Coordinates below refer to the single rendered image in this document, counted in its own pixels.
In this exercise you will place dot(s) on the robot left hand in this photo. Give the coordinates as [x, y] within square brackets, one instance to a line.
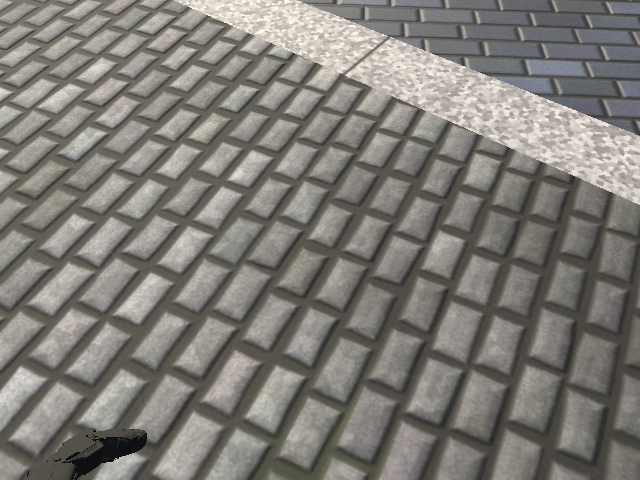
[87, 450]

